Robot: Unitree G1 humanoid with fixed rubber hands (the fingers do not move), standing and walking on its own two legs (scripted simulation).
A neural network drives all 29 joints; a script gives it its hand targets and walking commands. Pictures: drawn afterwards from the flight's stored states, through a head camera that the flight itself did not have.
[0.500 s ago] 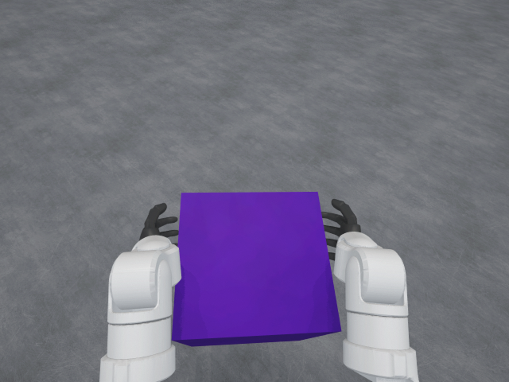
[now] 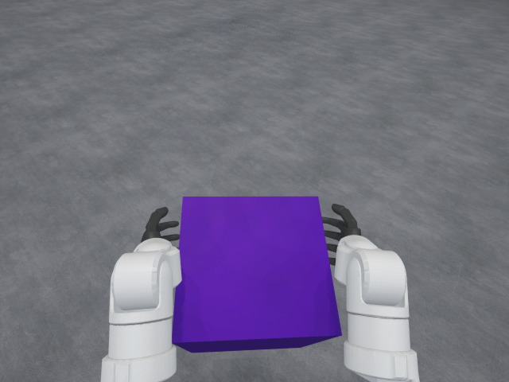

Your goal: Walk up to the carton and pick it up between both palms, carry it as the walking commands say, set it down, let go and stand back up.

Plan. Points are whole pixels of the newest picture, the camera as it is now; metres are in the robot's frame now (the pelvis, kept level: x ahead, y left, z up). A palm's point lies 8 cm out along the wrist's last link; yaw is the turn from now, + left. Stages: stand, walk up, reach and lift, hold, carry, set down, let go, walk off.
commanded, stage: carry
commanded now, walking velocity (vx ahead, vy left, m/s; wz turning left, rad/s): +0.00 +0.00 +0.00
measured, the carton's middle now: (249, 281) +0.30 +0.01 +0.00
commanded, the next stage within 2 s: none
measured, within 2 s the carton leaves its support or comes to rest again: neither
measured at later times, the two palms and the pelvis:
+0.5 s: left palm (159, 252) +0.29 +0.14 +0.10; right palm (351, 249) +0.29 -0.14 +0.10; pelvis +0.00 +0.00 +0.00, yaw +0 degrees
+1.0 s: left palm (160, 251) +0.29 +0.14 +0.10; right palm (352, 250) +0.29 -0.14 +0.10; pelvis +0.00 +0.00 +0.00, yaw +0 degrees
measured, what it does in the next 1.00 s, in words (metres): stands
